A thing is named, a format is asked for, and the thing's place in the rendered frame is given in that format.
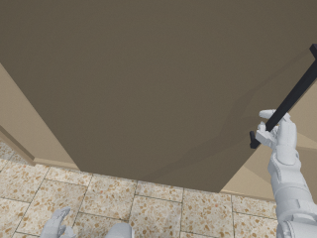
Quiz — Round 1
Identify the robot left thigh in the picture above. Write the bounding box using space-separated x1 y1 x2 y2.
105 222 135 238

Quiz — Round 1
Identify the robot left hand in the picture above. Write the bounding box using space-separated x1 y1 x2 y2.
40 206 76 238

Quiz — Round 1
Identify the right robot forearm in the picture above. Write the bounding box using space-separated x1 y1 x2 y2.
267 145 317 226

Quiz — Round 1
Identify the robot right hand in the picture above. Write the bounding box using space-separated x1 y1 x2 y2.
255 109 297 149

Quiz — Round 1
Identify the wardrobe door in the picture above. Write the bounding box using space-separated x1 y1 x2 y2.
0 62 75 164
0 0 317 193

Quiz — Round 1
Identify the handle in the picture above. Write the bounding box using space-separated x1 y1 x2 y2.
250 44 317 149

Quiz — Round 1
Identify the right robot upper arm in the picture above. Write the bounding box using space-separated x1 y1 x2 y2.
275 220 317 238

